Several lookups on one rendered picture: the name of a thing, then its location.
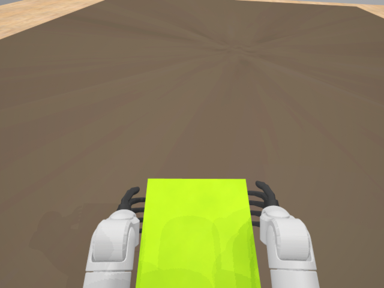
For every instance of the carton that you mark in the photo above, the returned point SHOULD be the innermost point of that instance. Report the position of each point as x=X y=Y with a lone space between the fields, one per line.
x=197 y=233

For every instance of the right robot hand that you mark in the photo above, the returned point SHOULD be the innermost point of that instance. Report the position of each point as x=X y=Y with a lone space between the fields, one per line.
x=268 y=196

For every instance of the robot left forearm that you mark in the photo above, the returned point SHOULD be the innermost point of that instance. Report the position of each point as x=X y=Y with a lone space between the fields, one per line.
x=111 y=251

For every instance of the left robot hand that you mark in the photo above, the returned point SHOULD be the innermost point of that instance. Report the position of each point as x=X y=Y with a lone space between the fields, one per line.
x=127 y=201

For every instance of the robot right forearm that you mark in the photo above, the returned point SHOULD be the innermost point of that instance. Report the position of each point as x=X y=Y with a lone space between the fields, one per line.
x=290 y=250

